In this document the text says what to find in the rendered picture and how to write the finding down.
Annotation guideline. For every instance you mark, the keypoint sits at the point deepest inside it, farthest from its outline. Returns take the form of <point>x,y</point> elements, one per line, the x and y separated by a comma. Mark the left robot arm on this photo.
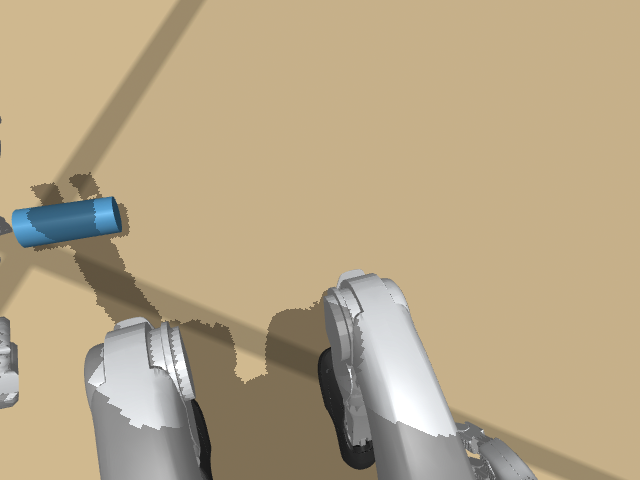
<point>9,377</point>

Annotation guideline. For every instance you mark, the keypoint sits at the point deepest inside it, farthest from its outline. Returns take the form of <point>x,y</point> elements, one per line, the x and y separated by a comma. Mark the can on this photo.
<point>66,221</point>

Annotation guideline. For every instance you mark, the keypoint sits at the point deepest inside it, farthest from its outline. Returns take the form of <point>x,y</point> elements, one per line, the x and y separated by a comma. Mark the right robot hand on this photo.
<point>497,460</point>

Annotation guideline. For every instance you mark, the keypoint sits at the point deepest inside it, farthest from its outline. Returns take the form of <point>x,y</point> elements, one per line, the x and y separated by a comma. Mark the right robot foot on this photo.
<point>357,457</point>

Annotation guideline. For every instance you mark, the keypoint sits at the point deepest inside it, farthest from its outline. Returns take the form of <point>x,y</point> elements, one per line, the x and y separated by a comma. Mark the left robot foot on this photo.
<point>205,445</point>

